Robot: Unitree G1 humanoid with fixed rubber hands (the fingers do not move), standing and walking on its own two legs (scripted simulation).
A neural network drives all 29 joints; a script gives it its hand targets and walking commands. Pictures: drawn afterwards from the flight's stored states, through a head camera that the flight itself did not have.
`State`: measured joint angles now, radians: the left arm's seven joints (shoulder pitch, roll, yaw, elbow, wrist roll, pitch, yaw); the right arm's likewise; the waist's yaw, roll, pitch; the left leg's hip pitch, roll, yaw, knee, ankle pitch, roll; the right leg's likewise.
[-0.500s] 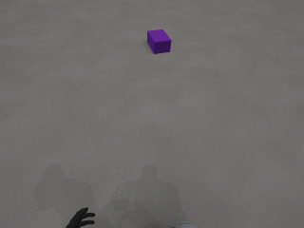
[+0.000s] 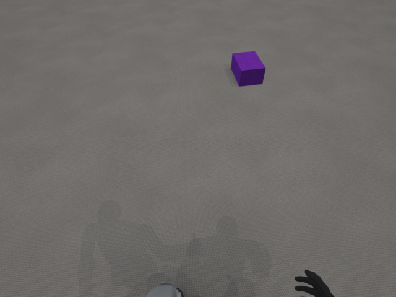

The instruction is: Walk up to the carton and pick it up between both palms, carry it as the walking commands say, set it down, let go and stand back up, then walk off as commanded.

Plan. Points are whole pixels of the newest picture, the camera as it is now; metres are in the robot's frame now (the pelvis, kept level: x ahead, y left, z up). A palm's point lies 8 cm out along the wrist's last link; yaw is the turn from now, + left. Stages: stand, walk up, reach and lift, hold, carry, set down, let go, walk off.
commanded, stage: walk up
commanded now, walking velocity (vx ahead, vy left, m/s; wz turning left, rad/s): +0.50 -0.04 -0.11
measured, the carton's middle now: (247, 68) +2.07 -0.17 -0.70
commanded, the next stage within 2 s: none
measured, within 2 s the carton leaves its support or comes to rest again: neither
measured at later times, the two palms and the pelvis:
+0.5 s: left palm (145, 211) +0.35 +0.20 -0.14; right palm out of the picture +0.12 -0.24 -0.11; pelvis +0.23 -0.01 +0.00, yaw -1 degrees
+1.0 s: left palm (154, 206) +0.36 +0.18 -0.11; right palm (316, 153) +0.60 -0.29 -0.12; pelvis +0.45 -0.06 +0.01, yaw -1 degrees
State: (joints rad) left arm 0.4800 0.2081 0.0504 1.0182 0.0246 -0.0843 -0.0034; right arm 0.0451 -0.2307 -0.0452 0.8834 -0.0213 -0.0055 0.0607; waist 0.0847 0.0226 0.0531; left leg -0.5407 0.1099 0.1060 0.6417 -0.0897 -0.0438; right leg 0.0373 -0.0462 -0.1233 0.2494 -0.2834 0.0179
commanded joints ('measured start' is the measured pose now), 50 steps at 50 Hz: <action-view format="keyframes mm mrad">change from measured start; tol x32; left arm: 1 -2 166 29 -20 -5 -3 6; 25 -433 27 -4 -135 4 54 -72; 31 87 281 84 -17 35 -6 -6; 50 7 135 31 14 1 -16 12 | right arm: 1 -26 -56 -11 -44 -4 -31 -13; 6 524 -360 -77 111 -14 -57 -66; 50 -69 -13 -5 -6 -2 -6 6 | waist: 1 -56 -168 43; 5 -228 252 -273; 26 -139 215 70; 31 71 -401 -303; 50 -18 -176 103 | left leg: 1 140 -19 39 -71 -69 6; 4 617 15 -6 -142 -120 53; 6 773 453 -792 -425 -216 159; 11 353 194 -217 -416 63 107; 27 394 198 -33 -450 -87 134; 33 -187 23 -129 668 -350 57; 50 -50 12 -13 -5 56 -13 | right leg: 1 -122 -199 113 -58 314 -140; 7 -701 -27 235 1026 -162 -56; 29 -179 -22 -56 210 109 -17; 31 279 -453 562 45 -168 -135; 37 -171 -262 275 -43 180 -101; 50 -99 -255 105 -159 192 -116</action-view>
